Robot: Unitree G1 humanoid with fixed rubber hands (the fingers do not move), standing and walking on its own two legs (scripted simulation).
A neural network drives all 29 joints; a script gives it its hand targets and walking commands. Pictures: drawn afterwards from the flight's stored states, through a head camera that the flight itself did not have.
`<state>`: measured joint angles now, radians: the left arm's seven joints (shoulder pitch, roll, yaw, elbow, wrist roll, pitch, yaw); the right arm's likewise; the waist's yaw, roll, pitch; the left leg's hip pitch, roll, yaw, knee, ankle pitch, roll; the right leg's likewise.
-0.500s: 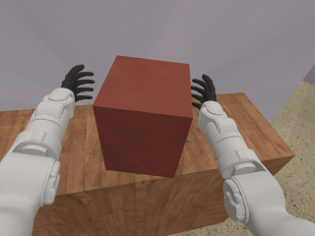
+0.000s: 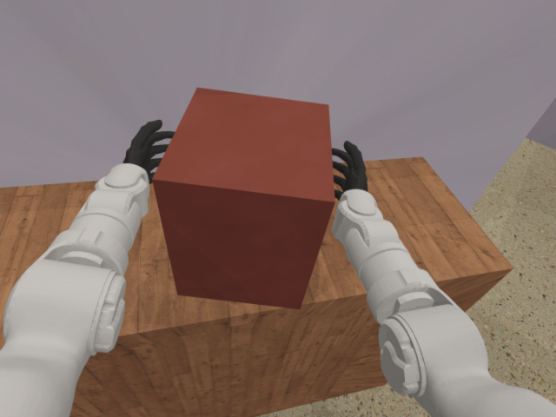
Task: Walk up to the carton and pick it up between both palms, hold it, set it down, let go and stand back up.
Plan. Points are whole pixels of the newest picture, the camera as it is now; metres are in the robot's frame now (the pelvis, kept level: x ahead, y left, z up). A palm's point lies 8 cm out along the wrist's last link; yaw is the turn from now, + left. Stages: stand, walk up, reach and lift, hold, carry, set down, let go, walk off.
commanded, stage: reach and lift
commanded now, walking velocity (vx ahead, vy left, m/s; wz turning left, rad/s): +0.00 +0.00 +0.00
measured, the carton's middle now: (250, 202) +0.44 -0.04 +0.09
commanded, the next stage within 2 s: none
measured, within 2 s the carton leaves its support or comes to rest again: neither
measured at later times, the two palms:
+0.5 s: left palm (144, 170) +0.47 +0.11 +0.14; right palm (345, 192) +0.40 -0.18 +0.13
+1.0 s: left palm (137, 172) +0.46 +0.12 +0.14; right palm (341, 198) +0.39 -0.17 +0.13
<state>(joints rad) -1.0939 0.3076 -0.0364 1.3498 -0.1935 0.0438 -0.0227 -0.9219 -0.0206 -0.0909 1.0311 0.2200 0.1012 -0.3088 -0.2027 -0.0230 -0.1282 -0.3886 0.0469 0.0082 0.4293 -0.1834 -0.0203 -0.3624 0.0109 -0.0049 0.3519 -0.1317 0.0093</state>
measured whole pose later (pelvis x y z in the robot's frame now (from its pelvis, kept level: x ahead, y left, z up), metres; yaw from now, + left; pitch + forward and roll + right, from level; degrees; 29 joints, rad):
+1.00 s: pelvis +0.02 +0.02 +0.01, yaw +0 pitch -3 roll -1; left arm -0.93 0.06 0.51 1.00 0.41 0.10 -0.12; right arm -0.75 0.20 -0.57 0.74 -0.34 -0.03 -0.14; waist -0.16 -0.03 0.04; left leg -0.06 0.00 0.02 0.28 -0.17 0.01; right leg -0.04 -0.04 -0.02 0.21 -0.12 0.04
